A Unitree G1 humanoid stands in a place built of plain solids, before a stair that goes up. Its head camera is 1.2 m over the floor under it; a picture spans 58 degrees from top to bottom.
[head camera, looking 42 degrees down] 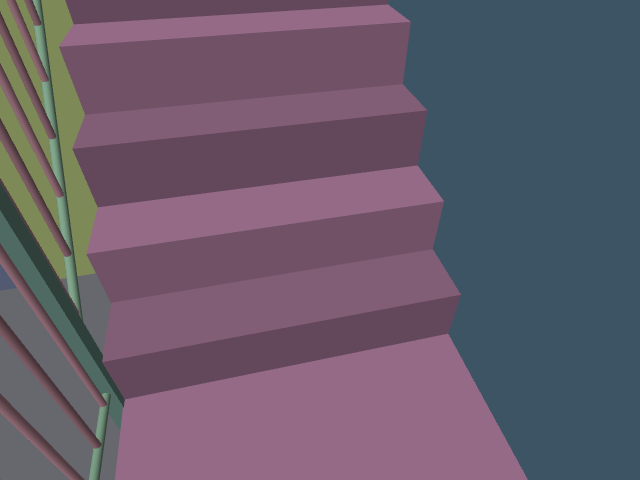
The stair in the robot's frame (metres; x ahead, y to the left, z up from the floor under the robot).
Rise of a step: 0.20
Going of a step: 0.21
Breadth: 1.03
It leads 13 degrees to the left of straight ahead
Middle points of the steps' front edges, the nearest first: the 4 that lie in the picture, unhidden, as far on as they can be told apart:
0.75 0.08 0.20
0.95 0.12 0.40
1.15 0.17 0.60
1.36 0.22 0.80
